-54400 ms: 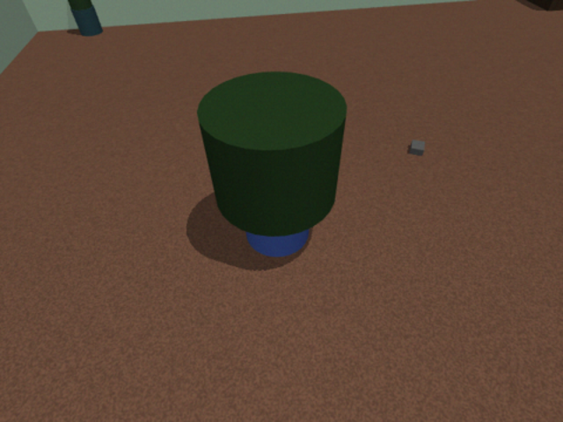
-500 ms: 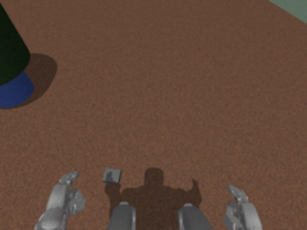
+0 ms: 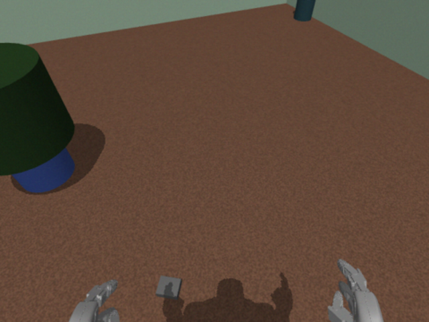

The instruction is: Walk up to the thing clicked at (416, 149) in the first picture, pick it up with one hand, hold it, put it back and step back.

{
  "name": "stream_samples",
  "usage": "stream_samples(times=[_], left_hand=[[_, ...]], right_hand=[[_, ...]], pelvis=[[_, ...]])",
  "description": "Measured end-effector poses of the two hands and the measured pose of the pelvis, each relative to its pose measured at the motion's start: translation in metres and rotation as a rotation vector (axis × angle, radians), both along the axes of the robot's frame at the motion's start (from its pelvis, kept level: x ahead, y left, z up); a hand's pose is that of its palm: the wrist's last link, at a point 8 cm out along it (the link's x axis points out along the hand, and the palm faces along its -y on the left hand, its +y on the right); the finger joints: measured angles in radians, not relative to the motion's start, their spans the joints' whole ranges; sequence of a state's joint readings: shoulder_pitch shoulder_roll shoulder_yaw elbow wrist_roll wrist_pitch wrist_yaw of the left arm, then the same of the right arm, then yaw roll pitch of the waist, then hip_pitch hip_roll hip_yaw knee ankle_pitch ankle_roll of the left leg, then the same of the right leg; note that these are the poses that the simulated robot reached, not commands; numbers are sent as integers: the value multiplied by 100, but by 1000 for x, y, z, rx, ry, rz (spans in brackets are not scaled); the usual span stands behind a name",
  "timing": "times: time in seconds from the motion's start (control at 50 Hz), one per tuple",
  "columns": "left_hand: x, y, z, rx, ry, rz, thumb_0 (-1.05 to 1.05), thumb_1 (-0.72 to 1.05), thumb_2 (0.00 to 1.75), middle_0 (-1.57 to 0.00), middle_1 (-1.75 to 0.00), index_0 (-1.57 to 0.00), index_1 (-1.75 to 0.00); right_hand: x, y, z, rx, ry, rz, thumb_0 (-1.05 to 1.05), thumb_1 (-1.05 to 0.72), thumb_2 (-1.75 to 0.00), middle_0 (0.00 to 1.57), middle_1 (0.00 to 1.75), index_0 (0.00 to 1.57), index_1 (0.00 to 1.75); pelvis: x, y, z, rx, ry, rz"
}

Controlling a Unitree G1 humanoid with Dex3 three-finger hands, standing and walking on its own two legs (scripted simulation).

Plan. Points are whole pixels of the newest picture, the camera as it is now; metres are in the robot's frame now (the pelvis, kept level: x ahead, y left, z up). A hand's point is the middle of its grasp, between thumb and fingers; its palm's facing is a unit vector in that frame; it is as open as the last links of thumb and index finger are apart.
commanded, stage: home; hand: left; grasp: from above
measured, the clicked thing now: (169, 287) +0.42 +0.21 -0.70
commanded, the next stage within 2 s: stand in 1.82 s
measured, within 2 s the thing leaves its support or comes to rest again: neither
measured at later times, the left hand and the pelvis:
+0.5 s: hand out of the picture +0.16 +0.18 -0.05, palm faces +0.04 -0.98 -0.20, open 7.4 cm; pelvis +0.00 +0.00 +0.00, yaw +0 degrees
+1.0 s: hand out of the picture +0.16 +0.18 -0.05, palm faces +0.04 -0.98 -0.20, open 7.4 cm; pelvis +0.00 +0.00 +0.00, yaw +0 degrees
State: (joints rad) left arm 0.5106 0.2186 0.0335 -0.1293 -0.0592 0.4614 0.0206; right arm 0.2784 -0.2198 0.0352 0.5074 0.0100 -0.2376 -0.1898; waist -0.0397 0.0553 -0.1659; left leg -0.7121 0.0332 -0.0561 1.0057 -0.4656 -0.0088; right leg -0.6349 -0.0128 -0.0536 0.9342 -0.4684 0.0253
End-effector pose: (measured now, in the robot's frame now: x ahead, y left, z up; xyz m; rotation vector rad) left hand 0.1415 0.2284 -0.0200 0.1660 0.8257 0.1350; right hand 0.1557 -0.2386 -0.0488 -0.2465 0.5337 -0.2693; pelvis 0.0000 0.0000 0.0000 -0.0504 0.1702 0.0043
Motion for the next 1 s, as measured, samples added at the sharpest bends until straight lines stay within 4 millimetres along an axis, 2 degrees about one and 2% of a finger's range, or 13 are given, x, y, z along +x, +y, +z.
stream_samples(times=[0.14, 0.54, 1.0], left_hand=[[0, -2, -2, -4, -2, 4, 1, 90, 90, -20, -30, -20, -30], [4, -2, 0, 3, -7, -13, 1, 90, 90, -20, -30, -20, -30], [-1, -2, 0, 7, -10, -18, 1, 90, 90, -20, -30, -20, -30]], right_hand=[[5, 2, -1, -3, 3, 26, 2, -90, -90, 20, 30, 20, 30], [-15, -2, -9, -4, 56, -13, 2, -90, -90, 20, 30, 20, 30], [-14, -1, -8, 2, 34, -2, 2, -90, -90, 20, 30, 20, 30]], pelvis=[[1, -2, 0, 1, -3, 3], [0, 0, 0, 2, -9, -5], [-4, -1, -1, 3, -11, -7]])
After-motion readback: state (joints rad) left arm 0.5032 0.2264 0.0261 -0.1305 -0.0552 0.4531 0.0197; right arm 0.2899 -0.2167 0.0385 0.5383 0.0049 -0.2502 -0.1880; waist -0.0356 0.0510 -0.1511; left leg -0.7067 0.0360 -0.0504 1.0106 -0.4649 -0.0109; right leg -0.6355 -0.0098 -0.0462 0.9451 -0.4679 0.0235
